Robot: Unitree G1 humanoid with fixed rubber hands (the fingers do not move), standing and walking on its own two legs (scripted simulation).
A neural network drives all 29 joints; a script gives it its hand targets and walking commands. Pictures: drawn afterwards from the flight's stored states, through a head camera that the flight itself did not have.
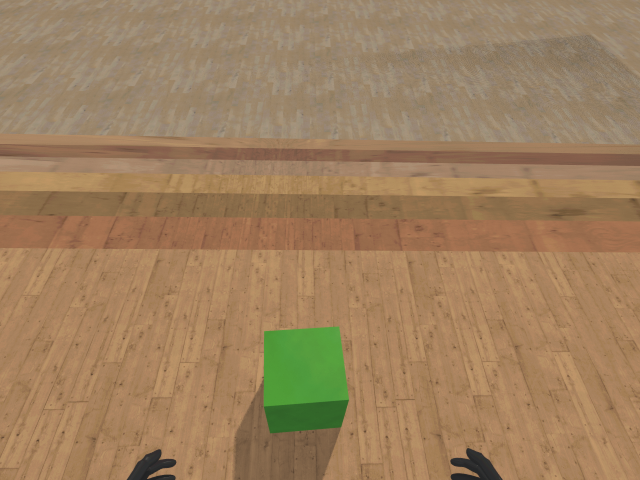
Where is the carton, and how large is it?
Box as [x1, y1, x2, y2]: [264, 326, 348, 432]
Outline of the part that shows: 338,326 264,331 264,409 270,432 339,427 341,425 348,401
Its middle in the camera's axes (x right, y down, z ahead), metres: -0.04 +0.41 +1.11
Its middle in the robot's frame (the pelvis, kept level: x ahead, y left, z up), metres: +0.46 +0.02 -0.64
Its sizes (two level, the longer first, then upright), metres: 0.210 0.200 0.250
